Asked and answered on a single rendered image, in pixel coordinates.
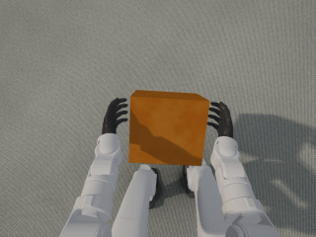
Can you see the robot right foot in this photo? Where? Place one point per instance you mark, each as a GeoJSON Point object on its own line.
{"type": "Point", "coordinates": [189, 193]}

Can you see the carton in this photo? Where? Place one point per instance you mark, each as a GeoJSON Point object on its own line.
{"type": "Point", "coordinates": [167, 128]}

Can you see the right robot hand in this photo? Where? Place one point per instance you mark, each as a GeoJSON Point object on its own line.
{"type": "Point", "coordinates": [225, 124]}

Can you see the robot left upper arm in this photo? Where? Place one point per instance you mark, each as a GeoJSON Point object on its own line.
{"type": "Point", "coordinates": [87, 229]}

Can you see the robot right forearm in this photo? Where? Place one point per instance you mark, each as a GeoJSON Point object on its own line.
{"type": "Point", "coordinates": [239, 202]}

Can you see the robot left forearm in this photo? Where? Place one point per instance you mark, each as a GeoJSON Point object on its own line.
{"type": "Point", "coordinates": [96, 200]}

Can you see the left robot hand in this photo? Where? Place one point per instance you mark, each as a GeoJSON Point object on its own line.
{"type": "Point", "coordinates": [111, 120]}

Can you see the right robot thigh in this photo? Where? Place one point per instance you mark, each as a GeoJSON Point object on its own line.
{"type": "Point", "coordinates": [210, 218]}

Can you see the robot right upper arm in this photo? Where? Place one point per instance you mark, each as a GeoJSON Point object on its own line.
{"type": "Point", "coordinates": [239, 229]}

